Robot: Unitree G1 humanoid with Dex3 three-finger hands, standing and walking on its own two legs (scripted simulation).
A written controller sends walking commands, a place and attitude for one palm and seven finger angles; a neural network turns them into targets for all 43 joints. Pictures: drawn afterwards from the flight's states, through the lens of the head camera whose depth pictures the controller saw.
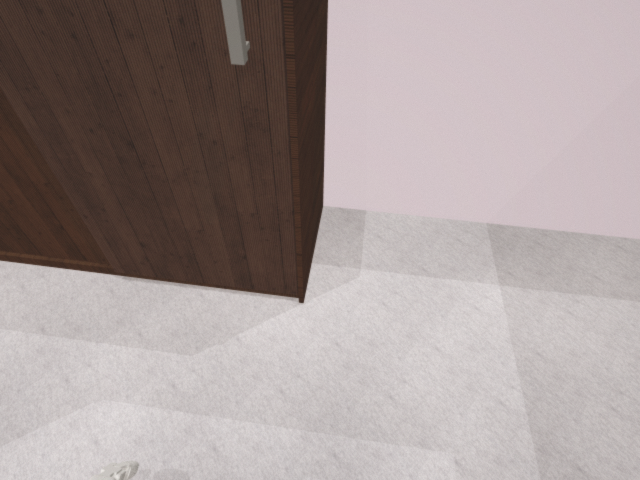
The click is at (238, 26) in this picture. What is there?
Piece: wardrobe's sliding door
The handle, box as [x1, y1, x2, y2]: [221, 0, 249, 64]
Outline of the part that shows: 221,0 231,63 244,64 247,59 246,52 249,48 249,42 246,41 244,38 240,0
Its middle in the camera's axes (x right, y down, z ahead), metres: -0.15 -0.43 +0.69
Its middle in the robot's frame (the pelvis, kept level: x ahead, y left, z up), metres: +0.83 +0.21 +0.26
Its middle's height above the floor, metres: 1.03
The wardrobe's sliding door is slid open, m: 0.00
